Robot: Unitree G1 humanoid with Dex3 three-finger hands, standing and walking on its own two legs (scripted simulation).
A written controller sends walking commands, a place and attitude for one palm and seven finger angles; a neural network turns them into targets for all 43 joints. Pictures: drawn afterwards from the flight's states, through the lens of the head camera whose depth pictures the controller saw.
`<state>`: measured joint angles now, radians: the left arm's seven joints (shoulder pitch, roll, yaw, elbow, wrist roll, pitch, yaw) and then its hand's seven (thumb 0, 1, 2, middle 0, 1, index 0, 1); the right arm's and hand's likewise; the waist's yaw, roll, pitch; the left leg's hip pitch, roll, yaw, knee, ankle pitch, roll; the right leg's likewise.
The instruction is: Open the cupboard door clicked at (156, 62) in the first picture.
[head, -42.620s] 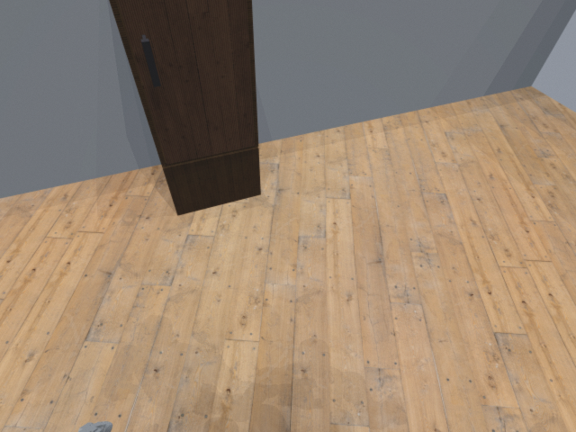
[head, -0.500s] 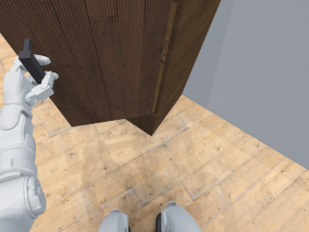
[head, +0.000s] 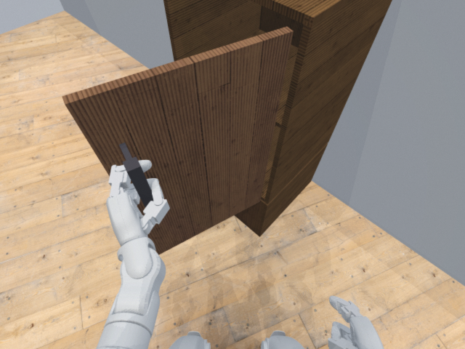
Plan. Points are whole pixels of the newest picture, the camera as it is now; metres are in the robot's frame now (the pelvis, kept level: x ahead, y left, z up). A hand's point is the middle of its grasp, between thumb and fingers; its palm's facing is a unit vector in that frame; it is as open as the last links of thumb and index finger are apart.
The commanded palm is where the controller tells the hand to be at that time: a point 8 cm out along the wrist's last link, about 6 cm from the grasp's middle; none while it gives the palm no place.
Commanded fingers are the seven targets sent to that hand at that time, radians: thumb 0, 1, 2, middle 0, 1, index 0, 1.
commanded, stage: pull the door open along its arc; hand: left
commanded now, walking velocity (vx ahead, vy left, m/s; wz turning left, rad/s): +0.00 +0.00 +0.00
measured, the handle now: (138, 179) +0.39 +0.19 +0.04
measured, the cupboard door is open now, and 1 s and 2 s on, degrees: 73 94 95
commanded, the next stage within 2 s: open thumb and fingers to let go in 0.28 s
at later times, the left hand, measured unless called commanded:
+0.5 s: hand (213, 243) +0.28 +0.05 +0.04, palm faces +0.42 -0.91 -0.03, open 6.2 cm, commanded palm +0.23 +0.10 +0.05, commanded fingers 0.00 0.41 0.69 -0.37 -1.30 -0.37 -1.30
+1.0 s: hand (211, 240) +0.28 +0.05 +0.04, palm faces +0.41 -0.91 -0.01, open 13.6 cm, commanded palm +0.24 +0.10 +0.05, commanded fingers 0.00 -0.50 0.30 -0.22 -0.70 -0.22 -0.70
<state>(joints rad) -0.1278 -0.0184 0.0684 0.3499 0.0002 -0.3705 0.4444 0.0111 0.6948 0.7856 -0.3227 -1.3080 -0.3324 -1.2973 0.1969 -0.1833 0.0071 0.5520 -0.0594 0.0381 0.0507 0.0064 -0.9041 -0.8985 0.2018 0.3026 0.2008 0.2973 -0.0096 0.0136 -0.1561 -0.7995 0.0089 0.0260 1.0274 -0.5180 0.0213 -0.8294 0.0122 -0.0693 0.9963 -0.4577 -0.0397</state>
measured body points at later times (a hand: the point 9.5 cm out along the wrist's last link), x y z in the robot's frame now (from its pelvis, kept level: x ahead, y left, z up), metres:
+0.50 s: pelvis -0.01 -0.04 +0.00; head +0.04 -0.06 +0.45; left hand +0.25 +0.10 +0.05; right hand +0.17 -0.26 -0.11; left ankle -0.01 +0.10 -0.67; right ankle +0.01 -0.10 -0.67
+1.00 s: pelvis -0.02 -0.04 +0.00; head +0.03 -0.06 +0.45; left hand +0.25 +0.10 +0.05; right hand +0.15 -0.26 -0.11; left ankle -0.01 +0.10 -0.67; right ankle +0.01 -0.10 -0.67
